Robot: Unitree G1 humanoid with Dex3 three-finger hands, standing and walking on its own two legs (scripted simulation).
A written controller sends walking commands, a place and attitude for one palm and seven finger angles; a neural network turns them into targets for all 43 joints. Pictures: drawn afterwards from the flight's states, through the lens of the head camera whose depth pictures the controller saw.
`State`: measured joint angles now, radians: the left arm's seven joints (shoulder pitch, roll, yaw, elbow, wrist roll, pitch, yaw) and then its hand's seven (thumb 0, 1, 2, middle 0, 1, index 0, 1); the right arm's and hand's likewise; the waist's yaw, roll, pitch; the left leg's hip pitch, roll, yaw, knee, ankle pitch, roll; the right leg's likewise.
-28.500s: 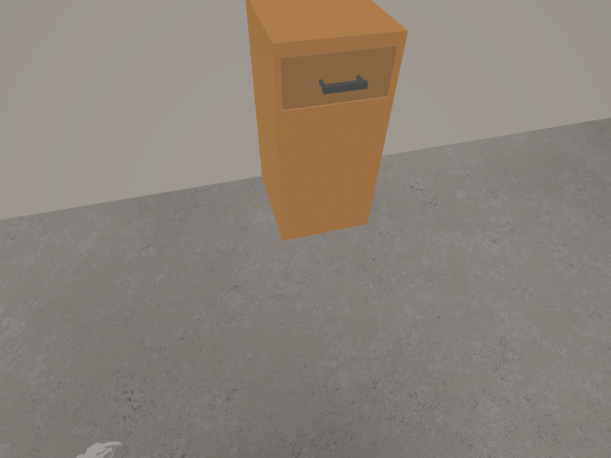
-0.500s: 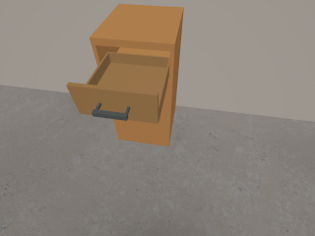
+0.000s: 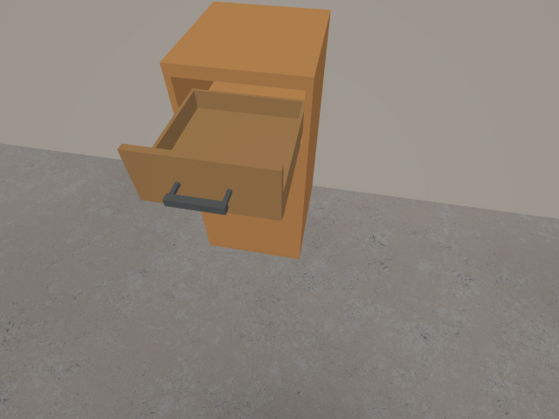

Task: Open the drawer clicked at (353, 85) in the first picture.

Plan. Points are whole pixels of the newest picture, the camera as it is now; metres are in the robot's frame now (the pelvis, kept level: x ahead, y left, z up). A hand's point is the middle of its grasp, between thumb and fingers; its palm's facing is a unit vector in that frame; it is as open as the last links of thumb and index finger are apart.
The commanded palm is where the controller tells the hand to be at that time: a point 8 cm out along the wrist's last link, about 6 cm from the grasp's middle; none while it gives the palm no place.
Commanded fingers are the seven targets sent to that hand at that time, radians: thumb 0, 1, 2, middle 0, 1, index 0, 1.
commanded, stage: look to check the result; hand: left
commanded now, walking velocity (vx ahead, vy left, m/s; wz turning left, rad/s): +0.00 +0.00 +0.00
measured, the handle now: (198, 197) +0.55 +0.20 -0.07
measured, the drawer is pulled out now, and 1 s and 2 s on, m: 0.30 0.30 0.30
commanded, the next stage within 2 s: stand and wait in 0.32 s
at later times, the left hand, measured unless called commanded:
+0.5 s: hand out of the picture +0.05 +0.20 -0.17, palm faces +0.00 -0.97 -0.26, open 7.4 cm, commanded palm none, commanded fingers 0.00 0.90 0.90 -0.20 -0.30 -0.20 -0.30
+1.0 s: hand out of the picture +0.09 +0.22 -0.16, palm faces -0.01 -0.95 -0.32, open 7.4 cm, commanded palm none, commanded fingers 0.00 0.90 0.90 -0.20 -0.30 -0.20 -0.30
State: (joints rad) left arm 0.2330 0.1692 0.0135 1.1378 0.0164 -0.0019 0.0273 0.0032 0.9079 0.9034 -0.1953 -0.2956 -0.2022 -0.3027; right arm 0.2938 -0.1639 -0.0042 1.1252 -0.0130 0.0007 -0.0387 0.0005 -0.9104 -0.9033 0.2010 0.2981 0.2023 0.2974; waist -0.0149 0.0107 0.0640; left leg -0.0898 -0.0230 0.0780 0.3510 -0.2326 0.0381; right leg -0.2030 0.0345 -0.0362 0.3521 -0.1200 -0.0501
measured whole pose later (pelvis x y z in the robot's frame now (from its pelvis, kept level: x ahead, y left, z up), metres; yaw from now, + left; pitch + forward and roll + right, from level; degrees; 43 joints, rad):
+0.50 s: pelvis +0.01 +0.00 +0.00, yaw +0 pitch -1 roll +0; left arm 0.17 0.20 0.02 1.14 0.02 -0.01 0.02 0.00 0.91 0.90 -0.20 -0.30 -0.20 -0.30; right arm 0.23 -0.20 -0.01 1.13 -0.01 0.00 -0.04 0.00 -0.91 -0.90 0.20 0.30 0.20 0.30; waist -0.02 0.02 0.08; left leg -0.06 -0.02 0.07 0.32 -0.23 0.03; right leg -0.18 0.04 -0.04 0.33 -0.13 -0.05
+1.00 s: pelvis +0.02 -0.01 +0.00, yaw +1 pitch -1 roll +0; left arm 0.10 0.27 0.02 1.13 0.02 -0.01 0.01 0.00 0.91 0.90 -0.20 -0.30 -0.20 -0.30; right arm 0.15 -0.28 -0.01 1.12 -0.01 0.00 -0.02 0.00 -0.91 -0.90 0.20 0.30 0.20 0.30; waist -0.02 0.02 0.08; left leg -0.04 -0.01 0.06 0.27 -0.22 0.02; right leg -0.16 0.05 -0.05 0.30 -0.13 -0.06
